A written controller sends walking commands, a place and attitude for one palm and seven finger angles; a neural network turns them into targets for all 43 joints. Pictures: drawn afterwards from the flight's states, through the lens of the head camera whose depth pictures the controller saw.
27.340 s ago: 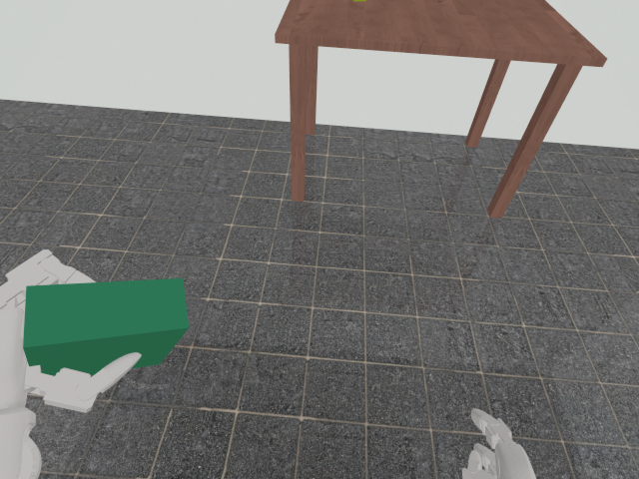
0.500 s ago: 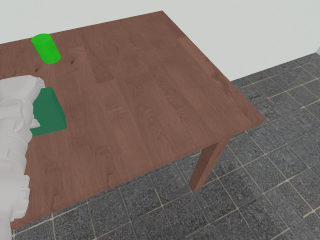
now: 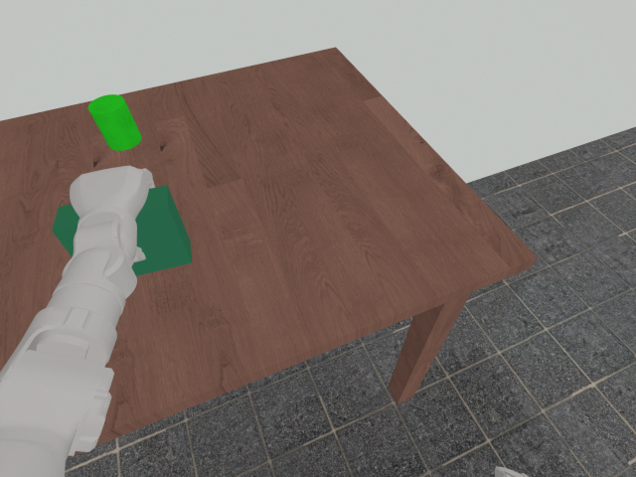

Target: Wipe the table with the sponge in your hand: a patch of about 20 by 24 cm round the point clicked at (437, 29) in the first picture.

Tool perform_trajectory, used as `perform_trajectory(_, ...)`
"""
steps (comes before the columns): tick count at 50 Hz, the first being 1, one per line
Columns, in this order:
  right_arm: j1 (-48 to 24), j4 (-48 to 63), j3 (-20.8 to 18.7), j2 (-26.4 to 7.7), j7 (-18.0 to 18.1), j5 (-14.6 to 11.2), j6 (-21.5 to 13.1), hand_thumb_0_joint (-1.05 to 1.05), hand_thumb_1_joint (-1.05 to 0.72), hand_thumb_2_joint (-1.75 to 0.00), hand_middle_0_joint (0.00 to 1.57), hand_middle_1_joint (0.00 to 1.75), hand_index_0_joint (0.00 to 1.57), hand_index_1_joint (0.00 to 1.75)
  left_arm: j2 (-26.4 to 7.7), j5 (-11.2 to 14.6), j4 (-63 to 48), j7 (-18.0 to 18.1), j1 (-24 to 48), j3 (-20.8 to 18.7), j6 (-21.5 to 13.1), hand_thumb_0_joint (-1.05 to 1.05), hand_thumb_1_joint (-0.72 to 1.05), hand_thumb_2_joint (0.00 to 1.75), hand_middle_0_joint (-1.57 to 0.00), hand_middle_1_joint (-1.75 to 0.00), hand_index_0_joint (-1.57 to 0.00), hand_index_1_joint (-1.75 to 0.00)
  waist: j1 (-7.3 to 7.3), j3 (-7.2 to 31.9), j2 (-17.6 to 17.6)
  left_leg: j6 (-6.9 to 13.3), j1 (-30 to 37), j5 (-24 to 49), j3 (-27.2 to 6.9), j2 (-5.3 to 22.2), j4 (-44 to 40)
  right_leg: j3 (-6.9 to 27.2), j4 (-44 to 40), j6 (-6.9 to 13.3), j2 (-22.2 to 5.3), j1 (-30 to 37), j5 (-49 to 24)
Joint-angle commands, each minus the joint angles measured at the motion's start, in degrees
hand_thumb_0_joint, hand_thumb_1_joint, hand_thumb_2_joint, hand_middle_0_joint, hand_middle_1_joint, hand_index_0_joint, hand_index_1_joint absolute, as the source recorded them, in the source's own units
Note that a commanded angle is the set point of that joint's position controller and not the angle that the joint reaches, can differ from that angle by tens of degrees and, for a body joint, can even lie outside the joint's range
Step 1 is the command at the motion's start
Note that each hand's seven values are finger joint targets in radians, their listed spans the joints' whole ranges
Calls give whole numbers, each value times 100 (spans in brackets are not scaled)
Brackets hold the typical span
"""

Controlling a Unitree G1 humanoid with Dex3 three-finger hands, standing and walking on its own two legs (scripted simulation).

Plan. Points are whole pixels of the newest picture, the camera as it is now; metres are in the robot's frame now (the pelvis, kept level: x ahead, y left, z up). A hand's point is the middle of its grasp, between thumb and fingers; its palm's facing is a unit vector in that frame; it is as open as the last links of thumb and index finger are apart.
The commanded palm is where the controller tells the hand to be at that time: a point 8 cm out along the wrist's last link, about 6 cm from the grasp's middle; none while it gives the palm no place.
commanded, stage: wipe back along the middle lane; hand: left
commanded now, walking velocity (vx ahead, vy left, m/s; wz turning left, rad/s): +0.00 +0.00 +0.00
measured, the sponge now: (135, 245) +0.42 +0.29 +0.04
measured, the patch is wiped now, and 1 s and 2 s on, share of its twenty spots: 0.45 0.70 0.90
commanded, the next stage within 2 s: slide across to the third lane in 1.72 s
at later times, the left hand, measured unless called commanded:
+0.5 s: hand (139, 230) +0.41 +0.26 +0.08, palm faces -0.06 +0.00 -1.00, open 9.4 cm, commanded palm +0.38 +0.25 +0.11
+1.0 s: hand (144, 250) +0.38 +0.25 +0.08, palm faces -0.01 -0.02 -1.00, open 9.4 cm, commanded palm +0.34 +0.23 +0.11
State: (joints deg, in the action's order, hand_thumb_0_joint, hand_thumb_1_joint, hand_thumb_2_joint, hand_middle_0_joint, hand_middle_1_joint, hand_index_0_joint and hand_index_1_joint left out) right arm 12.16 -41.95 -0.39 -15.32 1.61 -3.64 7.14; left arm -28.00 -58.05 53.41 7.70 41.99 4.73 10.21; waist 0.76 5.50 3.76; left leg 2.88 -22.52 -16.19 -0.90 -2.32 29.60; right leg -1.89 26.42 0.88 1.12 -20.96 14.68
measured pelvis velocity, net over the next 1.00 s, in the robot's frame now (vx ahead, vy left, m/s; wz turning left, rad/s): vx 0.01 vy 0.00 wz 0.00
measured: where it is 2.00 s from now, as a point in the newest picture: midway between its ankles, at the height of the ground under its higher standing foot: outside the picture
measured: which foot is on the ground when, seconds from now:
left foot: down 0.00-1.00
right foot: down 0.00-1.00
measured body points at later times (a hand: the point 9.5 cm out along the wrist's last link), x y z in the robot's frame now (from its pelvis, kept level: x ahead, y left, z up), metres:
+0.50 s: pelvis +0.01 -0.01 +0.00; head +0.03 -0.03 +0.45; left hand +0.41 +0.26 +0.13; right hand +0.10 -0.28 -0.13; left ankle -0.02 +0.08 -0.74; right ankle -0.02 -0.11 -0.74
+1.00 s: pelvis +0.01 +0.00 +0.00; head +0.02 -0.03 +0.45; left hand +0.37 +0.24 +0.13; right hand +0.19 -0.24 -0.11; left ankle -0.02 +0.08 -0.74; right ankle -0.02 -0.11 -0.74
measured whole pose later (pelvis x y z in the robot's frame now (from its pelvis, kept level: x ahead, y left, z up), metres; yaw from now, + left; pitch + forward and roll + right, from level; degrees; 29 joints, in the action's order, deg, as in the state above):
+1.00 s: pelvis +0.01 +0.00 +0.00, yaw +0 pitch +5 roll -1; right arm 7.2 -37.9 0.8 -16.1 0.7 -5.4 11.2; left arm -21.9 -54.8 28.1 7.2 24.4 12.5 24.8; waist -2.3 5.9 5.3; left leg 2.9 -15.5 -16.9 -0.6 -2.5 27.4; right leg -1.4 25.3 1.0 1.0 -14.5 15.8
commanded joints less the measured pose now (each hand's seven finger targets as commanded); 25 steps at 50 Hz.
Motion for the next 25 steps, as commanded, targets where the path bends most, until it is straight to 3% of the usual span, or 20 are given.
perform_trajectory(1, 138, 464, -291, -898, 40, 1, -115, 0, -90, -90, 20, 30, 20, 30, -1136, 57, -943, 196, 2554, -74, 166, 0, 10, 130, -120, -160, -120, -160, 240, 1691, -248, -63, 1087, 2516, -144, 120, -107, 35, -89, 261, 92, 708, -2161)
perform_trajectory(3, 100, 472, -280, -897, 65, -8, -121, 0, -90, -90, 20, 30, 20, 30, -1309, 60, -945, 174, 2463, -257, 190, 0, 10, 130, -120, -160, -120, -160, 138, 1845, -192, -62, 1108, 2537, -180, 108, -142, 70, -93, 295, 97, 799, -2151)
perform_trajectory(4, 102, 488, -280, -873, 65, -17, -132, 0, -90, -90, 20, 30, 20, 30, -992, 94, -1051, 143, 2637, 71, 189, 0, 10, 130, -120, -160, -120, -160, 252, 1832, -109, -51, 1193, 2505, -170, 106, -116, 57, -94, 269, 87, 753, -2134)
perform_trajectory(5, 151, 426, -293, -888, 73, -20, -133, 0, -90, -90, 20, 30, 20, 30, -1078, 69, -986, 129, 2757, 23, 202, 0, 10, 130, -120, -160, -120, -160, 303, 1736, -182, -38, 1198, 2415, -185, 113, -104, 64, -125, 267, 92, 668, -2081)
perform_trajectory(7, 136, 432, -274, -890, 80, -18, -116, 0, -90, -90, 20, 30, 20, 30, -1010, 66, -715, 78, 2411, 36, 258, 0, 10, 130, -120, -160, -120, -160, 260, 1596, -283, -3, 1018, 2182, -137, 75, -142, 73, -171, 261, 81, 749, -2031)
perform_trajectory(8, 116, 434, -266, -903, 87, -22, -111, 0, -90, -90, 20, 30, 20, 30, -1151, 74, -805, 42, 2333, -120, 221, 0, 10, 130, -120, -160, -120, -160, 168, 1688, -190, -18, 1038, 2289, -152, 80, -172, 98, -155, 299, 81, 817, -2097)
perform_trajectory(9, 111, 484, -267, -887, 81, -19, -105, 0, -90, -90, 20, 30, 20, 30, -939, 84, -820, 10, 2198, 70, 209, 0, 10, 130, -120, -160, -120, -160, 196, 1723, -251, 9, 1049, 2277, -115, 63, -139, 97, -134, 276, 78, 888, -2173)
perform_trajectory(10, 125, 477, -285, -906, 73, -16, -92, 0, -90, -90, 20, 30, 20, 30, -1050, 47, -916, 6, 2162, -20, 185, 0, 10, 130, -120, -160, -120, -160, 178, 1757, -249, 4, 1058, 2315, -121, 74, -129, 101, -130, 282, 72, 906, -2234)
perform_trajectory(11, 91, 525, -293, -885, 65, -25, -79, 0, -90, -90, 20, 30, 20, 30, -843, 62, -978, -14, 1996, 131, 182, 0, 10, 130, -120, -160, -120, -160, 158, 1778, -263, -3, 1065, 2312, -125, 66, -147, 92, -144, 280, 80, 933, -2193)
perform_trajectory(13, 16, 566, -307, -882, 64, -32, -74, 0, -90, -90, 20, 30, 20, 30, -847, 160, -1118, -35, 1604, -23, 163, 0, 10, 130, -120, -160, -120, -160, 50, 1802, -289, 2, 1088, 2443, -122, 88, -159, 117, -163, 307, 89, 1009, -2310)
perform_trajectory(17, -78, 607, -297, -908, 40, -70, -20, 0, -90, -90, 20, 30, 20, 30, -668, 243, -1174, -3, 1215, 111, 301, 0, 10, 130, -120, -160, -120, -160, 59, 1486, -519, 32, 873, 2139, -59, 57, -221, 108, -210, 265, 78, 1079, -2309)
perform_trajectory(18, -138, 601, -292, -924, 39, -75, -20, 0, -90, -90, 20, 30, 20, 30, -910, 290, -1198, 15, 1066, -185, 323, 0, 10, 130, -120, -160, -120, -160, -58, 1551, -461, 24, 847, 2215, -82, 65, -261, 130, -187, 298, 72, 1169, -2345)
perform_trajectory(19, -177, 654, -272, -904, 32, -88, -13, 0, -90, -90, 20, 30, 20, 30, -615, 318, -1215, 3, 980, 108, 376, 0, 10, 130, -120, -160, -120, -160, -2, 1446, -461, 27, 835, 2154, -55, 47, -272, 106, -187, 274, 72, 1159, -2308)
perform_trajectory(20, -161, 621, -286, -930, 32, -91, -3, 0, -90, -90, 20, 30, 20, 30, -745, 304, -1244, 16, 996, -1, 409, 0, 10, 130, -120, -160, -120, -160, -3, 1422, -550, 34, 816, 2070, -51, 57, -273, 101, -208, 268, 69, 1149, -2268)
perform_trajectory(22, -235, 645, -272, -924, 39, -103, 19, 0, -90, -90, 20, 30, 20, 30, -661, 300, -1206, -5, 870, 82, 521, 0, 10, 130, -120, -160, -120, -160, 3, 1327, -594, 43, 764, 1948, -20, 44, -303, 115, -246, 257, 58, 1157, -2221)
perform_trajectory(23, -294, 671, -257, -931, 44, -111, 19, 0, -90, -90, 20, 30, 20, 30, -821, 324, -1205, -19, 709, -115, 549, 0, 10, 130, -120, -160, -120, -160, -92, 1362, -592, 44, 726, 1987, -45, 45, -336, 134, -238, 284, 67, 1217, -2223)
perform_trajectory(25, -307, 695, -242, -914, 33, -126, 46, 0, -90, -90, 20, 30, 20, 30, -528, 293, -1231, -67, 716, 210, 635, 0, 10, 130, -120, -160, -120, -160, -8, 1215, -564, 33, 771, 1942, -41, 50, -326, 79, -227, 269, 67, 1085, -2120)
